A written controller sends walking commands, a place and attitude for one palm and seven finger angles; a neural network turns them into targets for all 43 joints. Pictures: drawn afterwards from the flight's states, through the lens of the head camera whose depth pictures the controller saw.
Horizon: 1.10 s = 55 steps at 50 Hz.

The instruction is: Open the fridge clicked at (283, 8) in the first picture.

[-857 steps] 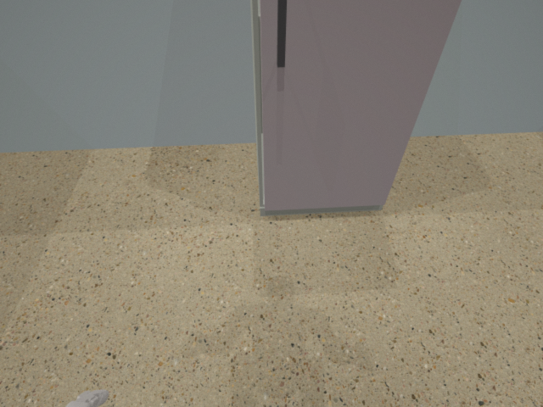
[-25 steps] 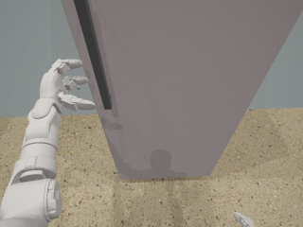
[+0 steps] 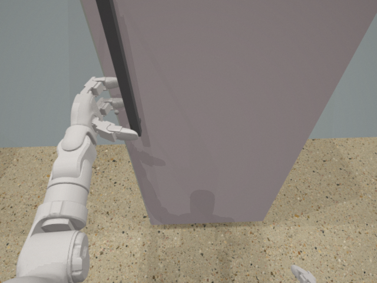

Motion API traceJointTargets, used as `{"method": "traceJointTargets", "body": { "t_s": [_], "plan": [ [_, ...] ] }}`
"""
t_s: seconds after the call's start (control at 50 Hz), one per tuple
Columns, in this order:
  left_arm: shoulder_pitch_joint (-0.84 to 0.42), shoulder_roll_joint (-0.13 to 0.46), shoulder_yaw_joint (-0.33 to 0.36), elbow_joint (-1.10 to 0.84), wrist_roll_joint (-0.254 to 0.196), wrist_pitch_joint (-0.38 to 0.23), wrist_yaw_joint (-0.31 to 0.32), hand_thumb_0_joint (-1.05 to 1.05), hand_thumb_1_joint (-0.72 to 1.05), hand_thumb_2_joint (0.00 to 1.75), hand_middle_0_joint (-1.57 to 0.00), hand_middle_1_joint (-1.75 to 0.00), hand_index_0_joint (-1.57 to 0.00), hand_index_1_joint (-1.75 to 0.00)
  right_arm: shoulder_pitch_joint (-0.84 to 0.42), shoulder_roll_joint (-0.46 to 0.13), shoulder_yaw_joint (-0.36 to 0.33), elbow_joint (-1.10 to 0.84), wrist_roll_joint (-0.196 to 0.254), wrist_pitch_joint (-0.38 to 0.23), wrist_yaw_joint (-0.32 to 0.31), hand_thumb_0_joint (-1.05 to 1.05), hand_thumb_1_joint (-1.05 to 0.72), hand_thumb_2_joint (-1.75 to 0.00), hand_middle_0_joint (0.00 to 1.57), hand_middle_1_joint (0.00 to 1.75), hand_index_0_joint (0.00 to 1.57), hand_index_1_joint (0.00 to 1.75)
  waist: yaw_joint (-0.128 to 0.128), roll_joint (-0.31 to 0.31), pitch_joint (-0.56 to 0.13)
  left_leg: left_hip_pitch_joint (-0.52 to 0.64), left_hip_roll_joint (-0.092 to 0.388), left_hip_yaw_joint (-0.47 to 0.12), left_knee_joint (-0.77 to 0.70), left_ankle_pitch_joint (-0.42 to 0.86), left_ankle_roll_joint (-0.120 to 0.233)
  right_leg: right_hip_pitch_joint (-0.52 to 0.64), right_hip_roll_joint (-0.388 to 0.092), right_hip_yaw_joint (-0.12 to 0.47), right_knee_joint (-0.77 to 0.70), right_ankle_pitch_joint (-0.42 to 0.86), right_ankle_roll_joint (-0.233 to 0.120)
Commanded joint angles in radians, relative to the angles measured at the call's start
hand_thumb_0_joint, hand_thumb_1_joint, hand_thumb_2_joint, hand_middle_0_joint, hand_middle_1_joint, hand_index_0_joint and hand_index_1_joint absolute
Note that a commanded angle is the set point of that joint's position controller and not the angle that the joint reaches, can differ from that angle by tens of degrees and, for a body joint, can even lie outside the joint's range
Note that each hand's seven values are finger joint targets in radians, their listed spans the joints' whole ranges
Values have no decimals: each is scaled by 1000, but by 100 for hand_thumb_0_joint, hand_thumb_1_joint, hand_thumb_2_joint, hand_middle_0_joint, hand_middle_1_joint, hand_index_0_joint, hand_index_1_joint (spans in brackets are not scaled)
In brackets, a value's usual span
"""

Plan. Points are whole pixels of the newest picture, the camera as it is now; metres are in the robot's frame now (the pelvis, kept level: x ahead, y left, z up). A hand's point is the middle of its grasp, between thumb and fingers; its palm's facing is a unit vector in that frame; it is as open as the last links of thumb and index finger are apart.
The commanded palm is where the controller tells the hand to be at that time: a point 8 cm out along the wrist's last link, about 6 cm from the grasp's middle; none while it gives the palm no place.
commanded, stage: feel for the door with the fingertips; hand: left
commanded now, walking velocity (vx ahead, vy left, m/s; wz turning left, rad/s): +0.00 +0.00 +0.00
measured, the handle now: (124, 71) +0.50 +0.16 +0.22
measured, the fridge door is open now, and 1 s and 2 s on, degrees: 0 0 0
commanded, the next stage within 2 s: slide the fingers in behind the handle in 0.46 s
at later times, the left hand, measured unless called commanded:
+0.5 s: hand (125, 102) +0.45 +0.15 +0.17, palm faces +0.06 -1.00 +0.01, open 13.9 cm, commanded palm +0.42 +0.21 +0.16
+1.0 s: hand (121, 105) +0.44 +0.16 +0.17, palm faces +0.05 -1.00 +0.02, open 13.9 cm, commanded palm +0.42 +0.21 +0.16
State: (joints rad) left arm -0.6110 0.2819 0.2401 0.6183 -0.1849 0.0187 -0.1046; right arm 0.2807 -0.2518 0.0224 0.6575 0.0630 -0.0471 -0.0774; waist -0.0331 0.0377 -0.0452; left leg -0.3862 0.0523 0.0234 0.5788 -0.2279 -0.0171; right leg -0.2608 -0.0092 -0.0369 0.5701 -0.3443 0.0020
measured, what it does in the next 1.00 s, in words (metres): stands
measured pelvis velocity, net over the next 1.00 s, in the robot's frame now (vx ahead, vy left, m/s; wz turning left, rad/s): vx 0.00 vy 0.00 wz -0.01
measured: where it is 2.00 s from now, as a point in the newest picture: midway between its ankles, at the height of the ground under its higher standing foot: outside the picture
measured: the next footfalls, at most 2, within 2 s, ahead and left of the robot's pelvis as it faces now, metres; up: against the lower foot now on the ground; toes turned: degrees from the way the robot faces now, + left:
none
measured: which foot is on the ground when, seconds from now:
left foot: down 0.00-1.00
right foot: down 0.00-1.00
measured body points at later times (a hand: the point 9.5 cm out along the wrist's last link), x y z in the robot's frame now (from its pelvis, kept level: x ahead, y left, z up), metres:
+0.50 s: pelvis +0.00 +0.00 +0.00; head +0.02 -0.01 +0.45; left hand +0.44 +0.21 +0.17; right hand +0.08 -0.27 -0.12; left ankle +0.04 +0.13 -0.73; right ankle -0.03 -0.12 -0.73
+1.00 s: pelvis +0.00 +0.00 +0.00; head +0.02 -0.01 +0.45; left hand +0.43 +0.22 +0.17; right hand +0.10 -0.26 -0.11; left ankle +0.04 +0.13 -0.73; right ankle -0.03 -0.12 -0.73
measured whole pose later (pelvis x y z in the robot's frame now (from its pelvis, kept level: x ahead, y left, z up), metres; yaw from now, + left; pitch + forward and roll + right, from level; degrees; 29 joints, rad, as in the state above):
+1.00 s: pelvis +0.00 +0.00 +0.00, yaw +0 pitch +4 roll -1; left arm -0.71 0.30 0.25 0.76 -0.17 -0.04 -0.10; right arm 0.31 -0.26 0.01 0.67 0.06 -0.03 -0.07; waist -0.05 0.03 -0.05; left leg -0.43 0.06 0.02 0.60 -0.24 -0.02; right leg -0.30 0.00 -0.03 0.59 -0.35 0.00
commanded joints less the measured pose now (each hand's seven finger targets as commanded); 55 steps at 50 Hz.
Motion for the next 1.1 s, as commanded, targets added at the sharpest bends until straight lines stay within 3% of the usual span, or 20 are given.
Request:
{"method": "traceJointTargets", "body": {
  "t_s": [0.0,0.12,0.16,0.22,0.28,0.34,0.4,0.48,0.52,0.54,0.58,0.72,0.74,0.76,0.82,0.88,0.96,1.0,1.06,1.08],
  "plan": [
    [-531,191,12,-203,8,-72,20,0,-50,30,-30,-120,-30,-120,-44,-125,-39,-119,-1,-45,-12,0,-90,-90,20,30,20,30,-16,-28,-246,247,-43,-17,-52,115,52,-85,36,-5,-105,241,-9],
    [-602,162,-13,-137,8,-94,12,0,-50,30,-30,-120,-30,-120,-26,-126,-42,-104,-2,-51,-12,0,-90,-90,20,30,20,30,-26,-20,-269,266,-43,-24,-42,125,50,-103,36,-6,-99,249,-13],
    [-593,199,21,-119,6,-106,12,0,-50,30,-30,-120,-30,-120,-19,-132,-46,-101,-5,-51,-10,0,-90,-90,20,30,20,30,-16,-30,-295,261,-45,-25,-37,140,52,-80,34,-4,-93,269,-13],
    [-597,142,-21,-95,9,-111,8,0,-50,30,-30,-120,-30,-120,-14,-125,-47,-100,-3,-53,-4,0,-90,-90,20,30,20,30,-23,-14,-286,268,-46,-20,-32,144,50,-104,36,-8,-91,275,-12],
    [-629,204,18,-52,16,-121,13,0,-50,30,-30,-120,-30,-120,1,-137,-48,-90,-6,-47,-5,0,-90,-90,20,30,20,30,-27,-59,-266,230,-46,-24,-33,129,55,-98,35,-4,-91,267,-9],
    [-674,209,15,-35,26,-136,21,0,-50,30,-30,-120,-30,-120,12,-136,-48,-89,-8,-44,-4,0,-90,-90,20,30,20,30,-33,-26,-266,226,-47,-23,-30,110,55,-109,33,-3,-91,237,-10],
    [-680,277,77,-7,31,-152,26,0,-50,30,-30,-120,-30,-120,24,-139,-50,-83,-12,-42,-4,0,-90,-90,20,30,20,30,-18,-29,-309,219,-47,-17,-27,136,54,-82,33,5,-80,276,-10],
    [-644,307,100,0,38,-175,15,0,-50,30,-30,-120,-30,-120,39,-142,-55,-89,-12,-37,-1,0,-90,-90,20,30,20,30,-13,-39,-327,208,-48,-8,-19,168,58,-56,35,8,-71,328,-9],
    [-653,273,75,7,29,-169,3,0,-50,30,-30,-120,-30,-120,37,-140,-56,-91,-8,-33,-1,0,-90,-90,20,30,20,30,-23,-29,-302,203,-48,-1,-16,160,58,-74,36,8,-76,330,-6],
    [-651,298,94,34,27,-167,6,0,-50,30,-30,-120,-30,-120,50,-146,-58,-84,-10,-29,-4,0,-90,-90,20,30,20,30,-29,-69,-288,190,-47,-3,-14,152,62,-70,37,5,-79,318,-4],
    [-661,316,106,34,27,-163,0,0,-50,30,-30,-120,-30,-120,47,-146,-59,-86,-9,-27,-5,0,-90,-90,20,30,20,30,-20,-42,-299,185,-47,-2,-17,142,60,-71,36,12,-78,314,-4],
    [-595,257,71,-31,20,-154,-7,0,-50,30,-30,-120,-30,-120,37,-139,-62,-106,-6,-28,2,0,-90,-90,20,30,20,30,-15,-20,-307,207,-46,3,-16,155,60,-79,40,5,-78,316,-6],
    [-578,282,90,-34,17,-156,-4,0,-50,30,-30,-120,-30,-120,45,-145,-63,-106,-8,-26,1,0,-90,-90,20,30,20,30,-14,-58,-313,200,-45,0,-15,160,63,-57,40,2,-77,321,-6],
    [-571,293,96,-45,20,-154,-6,0,-50,30,-30,-120,-30,-120,35,-145,-63,-109,-6,-25,0,0,-90,-90,20,30,20,30,-8,-35,-319,205,-44,0,-19,167,61,-57,39,5,-73,330,-7],
    [-610,232,39,-96,15,-143,-12,0,-50,30,-30,-120,-30,-120,23,-137,-60,-114,-1,-26,1,0,-90,-90,20,30,20,30,-25,4,-306,233,-44,-3,-18,162,58,-88,41,1,-78,316,-9],
    [-606,242,52,-87,7,-131,-5,0,-50,30,-30,-120,-30,-120,20,-140,-59,-109,-2,-26,-5,0,-90,-90,20,30,20,30,-27,-35,-294,226,-41,-9,-21,151,60,-88,42,0,-84,301,-7],
    [-601,201,21,-112,15,-126,12,0,-50,30,-30,-120,-30,-120,11,-135,-57,-109,-3,-30,-2,0,-90,-90,20,30,20,30,-23,4,-312,256,-41,-17,-19,160,54,-101,41,-7,-77,287,-13],
    [-645,163,-11,-95,17,-116,22,0,-50,30,-30,-120,-30,-120,9,-131,-54,-102,-3,-32,-1,0,-90,-90,20,30,20,30,-41,1,-286,256,-41,-21,-19,139,53,-133,42,-8,-84,262,-10],
    [-632,200,29,-84,23,-121,39,0,-50,30,-30,-120,-30,-120,13,-135,-54,-101,-8,-32,1,0,-90,-90,20,30,20,30,-23,-13,-309,252,-40,-26,-20,160,51,-106,41,-9,-75,275,-15],
    [-630,171,6,-95,24,-123,40,0,-50,30,-30,-120,-30,-120,6,-130,-53,-107,-8,-33,3,0,-90,-90,20,30,20,30,-22,-8,-319,258,-42,-24,-17,167,50,-103,40,-9,-72,286,-15]
  ]
}}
